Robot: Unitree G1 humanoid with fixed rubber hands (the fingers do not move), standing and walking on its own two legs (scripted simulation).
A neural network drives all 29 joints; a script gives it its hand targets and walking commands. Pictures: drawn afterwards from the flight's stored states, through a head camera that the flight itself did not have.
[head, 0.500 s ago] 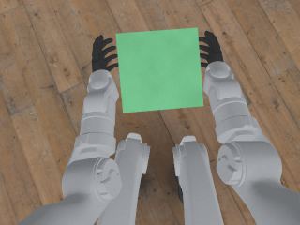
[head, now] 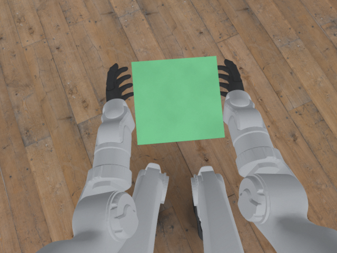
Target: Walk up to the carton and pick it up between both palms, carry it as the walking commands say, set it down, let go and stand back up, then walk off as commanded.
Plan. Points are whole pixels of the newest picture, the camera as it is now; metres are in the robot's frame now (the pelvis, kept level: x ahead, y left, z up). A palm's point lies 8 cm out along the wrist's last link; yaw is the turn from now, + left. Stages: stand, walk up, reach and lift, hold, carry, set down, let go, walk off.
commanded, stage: reach and lift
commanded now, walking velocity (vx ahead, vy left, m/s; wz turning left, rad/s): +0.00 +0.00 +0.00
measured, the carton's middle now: (175, 107) +0.47 +0.02 -0.14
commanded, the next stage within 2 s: none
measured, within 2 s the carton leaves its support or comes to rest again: neither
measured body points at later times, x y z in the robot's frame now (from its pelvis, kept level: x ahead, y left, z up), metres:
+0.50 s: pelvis +0.01 +0.00 +0.06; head +0.20 +0.00 +0.47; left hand +0.44 +0.16 +0.01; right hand +0.47 -0.11 +0.00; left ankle +0.11 +0.13 -0.46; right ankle +0.11 -0.11 -0.46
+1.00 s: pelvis +0.04 +0.00 +0.13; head +0.19 +0.00 +0.55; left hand +0.43 +0.16 +0.08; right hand +0.46 -0.12 +0.07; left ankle +0.11 +0.13 -0.46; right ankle +0.11 -0.11 -0.46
